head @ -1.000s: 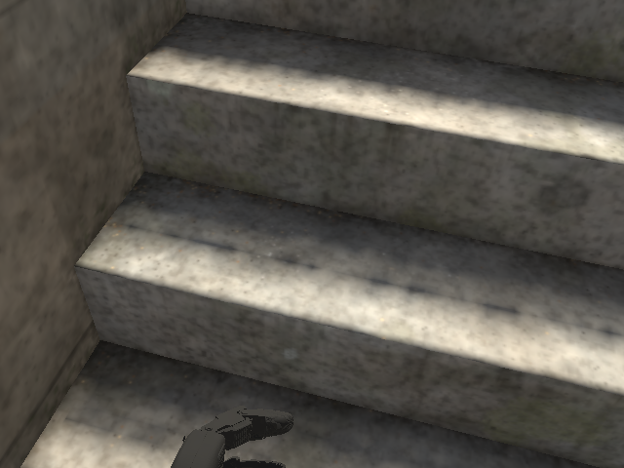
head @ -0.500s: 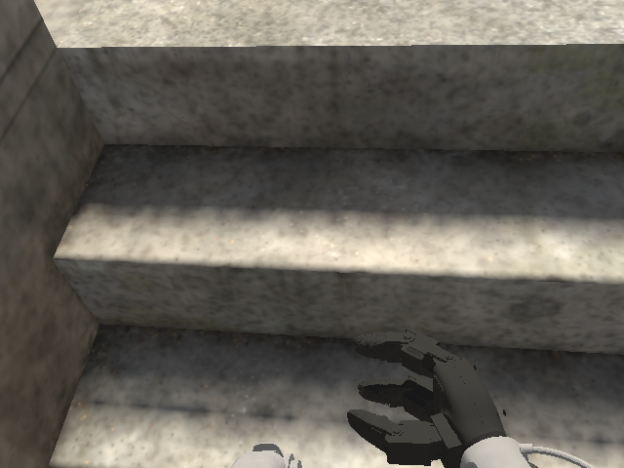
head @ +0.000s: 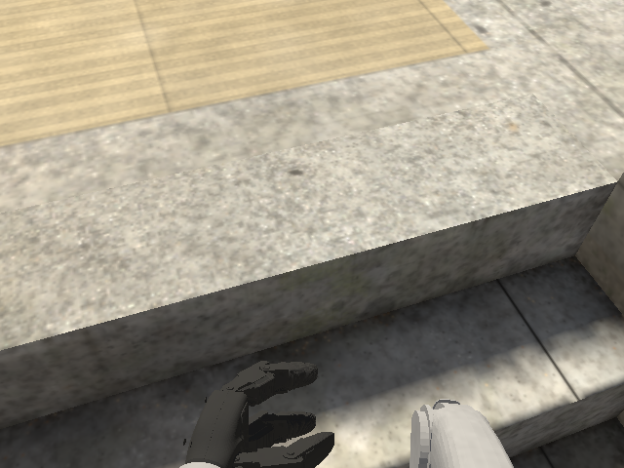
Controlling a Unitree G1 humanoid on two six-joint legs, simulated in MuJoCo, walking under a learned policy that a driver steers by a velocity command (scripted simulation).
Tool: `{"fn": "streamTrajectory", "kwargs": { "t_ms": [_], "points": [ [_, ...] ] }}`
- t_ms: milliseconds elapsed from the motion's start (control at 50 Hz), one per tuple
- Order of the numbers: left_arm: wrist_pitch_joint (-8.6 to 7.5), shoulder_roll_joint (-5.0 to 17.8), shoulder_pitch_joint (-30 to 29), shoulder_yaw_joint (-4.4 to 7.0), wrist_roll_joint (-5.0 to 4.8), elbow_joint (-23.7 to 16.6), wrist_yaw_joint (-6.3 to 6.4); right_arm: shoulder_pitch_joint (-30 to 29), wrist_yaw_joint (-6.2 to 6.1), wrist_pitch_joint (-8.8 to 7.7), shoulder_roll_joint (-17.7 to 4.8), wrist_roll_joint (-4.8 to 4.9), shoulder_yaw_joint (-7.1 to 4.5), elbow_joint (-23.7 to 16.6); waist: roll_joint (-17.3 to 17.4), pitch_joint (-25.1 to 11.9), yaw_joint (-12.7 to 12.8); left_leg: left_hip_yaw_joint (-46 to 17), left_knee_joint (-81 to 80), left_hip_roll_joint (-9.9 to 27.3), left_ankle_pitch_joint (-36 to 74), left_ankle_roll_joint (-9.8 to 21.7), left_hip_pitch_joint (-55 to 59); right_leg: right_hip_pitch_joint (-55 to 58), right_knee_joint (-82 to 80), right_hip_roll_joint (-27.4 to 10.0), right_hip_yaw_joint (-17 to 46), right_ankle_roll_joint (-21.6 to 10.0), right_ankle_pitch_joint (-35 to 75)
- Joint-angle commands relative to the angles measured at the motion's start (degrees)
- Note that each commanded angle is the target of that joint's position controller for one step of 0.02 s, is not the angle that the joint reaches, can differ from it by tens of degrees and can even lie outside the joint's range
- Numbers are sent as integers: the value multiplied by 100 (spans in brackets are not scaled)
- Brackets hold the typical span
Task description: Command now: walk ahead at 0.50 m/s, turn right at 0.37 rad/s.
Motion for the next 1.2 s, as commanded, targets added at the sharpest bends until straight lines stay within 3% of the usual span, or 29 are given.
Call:
{"fn": "streamTrajectory", "kwargs": {
  "t_ms": [20, 60, 80, 100, 140, 160, 220, 260, 320, 400, 500, 580, 620, 640, 660, 680, 700, 720, 760, 800, 920, 1020, 1080, 1100, 1120, 1140, 1160, 1180, 1200],
  "points": [
    [-242, 774, -208, 445, 3, -631, -48, 615, -35, -140, -1807, 132, -282, 227, 1603, -624, 997, -234, 164, 872, 9649, 1569, -573, 3968, -1696, 924, -1066, -413, -1312],
    [-72, 1869, 1709, 934, 258, -59, -53, 145, 31, -281, -2304, 120, -454, -31, 1505, -1869, 1876, -1041, 2553, 636, 9141, 1129, -657, 6013, -4011, 901, 1322, -805, -576],
    [116, 2576, 2442, 1188, 276, 388, 34, 197, 205, -413, -1341, 15, -304, -431, -1059, -2480, 1486, -1395, 4610, -356, 4600, 894, -3083, 7503, -6494, -319, 5038, -1570, -2950],
    [135, 2720, 2975, 1228, 311, 792, 148, -380, 378, -558, -1081, 11, -378, -244, -1439, -3133, 1562, -2612, 7832, -1300, 1099, 751, -3801, 7655, -8653, -936, 7291, -1364, -4569],
    [-88, 1843, 2504, 953, 307, 1477, 33, -2030, 436, -585, 120, 82, -186, -1158, -963, -1507, 1029, -3412, 11332, -1513, 955, 1108, -5650, 6179, -8238, -1184, 6024, -206, -3978],
    [-256, 1151, 2326, 801, 319, 1936, -117, -2588, 388, -630, 206, -13, -74, -1613, -554, -540, 755, -3266, 11940, -1452, 1088, 1402, -6416, 5348, -7718, -939, 4816, -9, -3327],
    [-344, 158, 2006, 572, 477, 2495, -143, -1740, 481, -592, 601, 2, 343, -1589, -469, -77, 111, -3732, 12214, -1430, 1917, 1793, -7478, 5202, -6919, -363, 2104, 795, -211],
    [-346, 234, 2011, 476, 729, 2664, -110, -1577, 432, -391, 625, 125, 456, -1460, -460, 70, -80, -3319, 12893, -1554, 2028, 1630, -8149, 4915, -7218, -347, 1251, 676, 435],
    [-383, 663, 1944, 370, 557, 2872, -144, -2268, 325, -207, 610, 161, 649, -1749, -712, 446, -253, -2399, 12539, -1707, 2370, 1313, -8615, 3785, -7815, -49, 248, 820, 215],
    [-412, 950, 3584, 359, 536, 3429, 87, -3814, 168, -133, 543, 104, 782, -2082, -1212, 105, 633, -1242, 12339, -1525, 1929, 886, -8761, 4590, -9019, -260, 880, 202, 442],
    [-195, 882, 4191, 434, 437, 3727, 369, -4387, 460, -232, 508, 32, 779, -2115, -500, -168, 818, -927, 10901, -1036, 881, 928, -9293, 7196, -9212, -526, 874, -154, 1852],
    [-191, 1561, 3419, 545, 116, 3587, 500, -3824, 504, -146, 88, -110, 622, -2060, -1286, -1421, -90, -252, 7694, -1610, -760, 1424, -4708, 7096, -8365, -558, -29, -491, 11172],
    [-256, 2077, 3605, 672, 219, 3682, 478, -3033, 521, 59, -438, -22, 330, -1816, -1979, -1528, -424, -540, 5405, -2008, -2298, 1324, -3883, 8403, -6959, -920, 306, -811, 12872],
    [-414, 1531, 4417, 684, 362, 3723, 454, -2896, 493, 97, -233, -70, 280, -1747, -1446, -1976, 85, -2005, 5407, -1368, -2422, 1824, -1803, 6316, -5651, -594, 566, -402, 13224],
    [-673, 1719, 4066, 725, 332, 3564, 248, -1402, 340, 261, -836, -146, 82, -1376, -580, -2857, -459, -3748, 3914, -854, -3534, 2239, -854, 5750, -4639, -50, 633, -383, 11477],
    [-872, 1146, 3219, 622, 427, 3441, -12, -744, 271, 395, -1174, -324, -75, -822, 1560, -2859, -644, -5831, 2316, 135, -1950, 3045, -420, 4225, -1384, 1082, 889, -218, 3425],
    [-1014, 1010, 1984, 688, 394, 2970, -337, -456, 277, 423, -710, -581, 86, -480, 1210, -2627, -468, -6383, 1679, 4, -753, 2637, -783, 3348, 1067, 1480, 2475, -401, 1436],
    [-1025, 799, 1390, 674, 211, 2260, -421, -767, 293, 331, -283, -490, 174, -475, 817, -2180, -125, -6384, 1693, 358, -2228, 2363, -1402, 2128, 2389, 1427, 2663, -449, 866],
    [-766, 425, 727, 515, 367, 1644, -427, -1237, 412, 75, 500, -253, 314, -58, -198, -591, 586, -4610, 1971, -209, -2244, 1758, -2680, 944, 2673, 1219, 2268, -583, 467],
    [-653, 221, 1370, 343, 284, 1655, -377, -1520, 512, -5, 560, -264, 321, -23, -225, -112, 1120, -3106, 1908, -651, -1307, 1453, -3341, 929, 2376, 1179, 1891, -470, 832],
    [-466, 746, 1103, 254, 355, 1478, 101, -1387, 318, -124, -493, -411, 132, -253, 412, -196, 1095, -2597, 1006, -615, -865, 1851, -4899, 1860, 1184, 400, 274, 601, 1534],
    [-396, 1138, 55, 397, 351, 1283, 370, -994, -54, -4, -692, -233, -144, -567, 881, -371, 517, -3125, 792, -484, -984, 1894, -4076, 3418, -2564, 266, 192, 1012, 1921],
    [-85, 1943, 1645, 959, -58, 1813, 497, -1359, -142, 98, -866, -120, -299, -721, 1914, -615, 1227, -3575, 1276, -303, -1547, 1792, -3518, 5384, -5128, 466, 259, 960, -248],
    [7, 2175, 2300, 1262, 184, 2048, 516, -1500, -115, 28, -633, 9, -294, -752, 1652, -311, 1667, -3202, 2860, -811, -121, 1488, -3730, 6144, -6489, 535, 234, 977, 41],
    [28, 2272, 3310, 1417, 469, 2517, 461, -1998, 27, -125, -330, -19, -240, -1129, 403, -583, 1969, -2544, 5673, -1517, 643, 1029, -4773, 7558, -6910, -103, 1079, 784, 1099],
    [-206, 1759, 3880, 1133, 601, 2860, 319, -2232, 234, -458, 1050, 88, 58, -1389, -1877, -749, 1527, -2640, 9420, -2127, -1308, 722, -6782, 8488, -5684, -1020, 1944, 807, 7549],
    [-311, 1686, 3326, 988, 758, 2289, 202, -642, 395, -587, 1119, 266, 12, -1092, -2909, -1481, 592, -3430, 11985, -2102, -1112, 674, -7257, 8514, -6026, -1922, 3181, 385, 9534],
    [-286, 2267, 2914, 1218, 498, 2185, 88, -249, 296, -435, 623, 277, -118, -1028, -2628, -1616, 432, -3029, 13623, -2010, -891, 541, -7484, 7954, -7015, -2632, 4281, -366, 5668],
    [-231, 2009, 2360, 1229, 363, 2107, 92, -1006, 234, -260, 442, 313, -67, -1507, -1627, -881, 388, -2729, 13693, -1589, -416, 449, -8101, 7401, -7538, -2499, 4102, -688, 1934]
  ]
}}
Velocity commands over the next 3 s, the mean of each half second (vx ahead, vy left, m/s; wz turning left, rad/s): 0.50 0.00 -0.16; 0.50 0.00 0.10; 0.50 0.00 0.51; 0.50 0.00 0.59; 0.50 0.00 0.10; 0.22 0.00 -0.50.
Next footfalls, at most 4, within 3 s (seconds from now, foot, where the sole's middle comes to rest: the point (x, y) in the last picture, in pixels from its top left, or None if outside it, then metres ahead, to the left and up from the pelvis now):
0.04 right None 0.22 -0.14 -0.59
0.66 left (299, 397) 0.47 0.00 -0.39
1.12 right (496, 347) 0.53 -0.33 -0.40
1.60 left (271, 192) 0.73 0.03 -0.20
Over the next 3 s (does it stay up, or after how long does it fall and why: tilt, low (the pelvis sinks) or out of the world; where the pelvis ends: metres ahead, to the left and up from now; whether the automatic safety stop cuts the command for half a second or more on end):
stays up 1.14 0.29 0.58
